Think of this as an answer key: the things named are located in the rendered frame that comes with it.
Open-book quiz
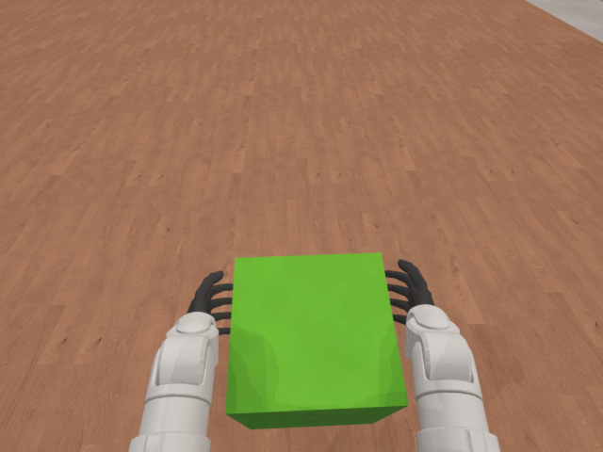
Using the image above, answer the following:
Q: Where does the robot right forearm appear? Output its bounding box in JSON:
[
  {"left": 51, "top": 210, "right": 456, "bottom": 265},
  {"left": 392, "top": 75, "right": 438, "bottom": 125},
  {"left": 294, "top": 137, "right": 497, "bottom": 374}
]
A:
[{"left": 405, "top": 304, "right": 500, "bottom": 452}]

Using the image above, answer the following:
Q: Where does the robot left hand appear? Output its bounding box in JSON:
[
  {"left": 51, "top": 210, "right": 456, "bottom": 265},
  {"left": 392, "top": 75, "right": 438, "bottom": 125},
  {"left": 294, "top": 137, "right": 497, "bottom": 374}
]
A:
[{"left": 187, "top": 270, "right": 234, "bottom": 335}]

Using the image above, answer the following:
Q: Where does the carton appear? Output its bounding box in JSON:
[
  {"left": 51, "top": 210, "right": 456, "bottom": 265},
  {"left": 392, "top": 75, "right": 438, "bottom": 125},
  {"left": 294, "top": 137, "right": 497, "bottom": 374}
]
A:
[{"left": 225, "top": 252, "right": 409, "bottom": 429}]

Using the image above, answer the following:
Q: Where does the robot right hand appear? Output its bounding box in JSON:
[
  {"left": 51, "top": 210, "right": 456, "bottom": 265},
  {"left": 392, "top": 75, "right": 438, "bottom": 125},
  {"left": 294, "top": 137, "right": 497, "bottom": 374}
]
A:
[{"left": 384, "top": 259, "right": 434, "bottom": 326}]

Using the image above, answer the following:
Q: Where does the robot left forearm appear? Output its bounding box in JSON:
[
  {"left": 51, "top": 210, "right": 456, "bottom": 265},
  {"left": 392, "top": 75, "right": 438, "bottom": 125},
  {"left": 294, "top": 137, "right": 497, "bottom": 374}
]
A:
[{"left": 128, "top": 312, "right": 219, "bottom": 452}]

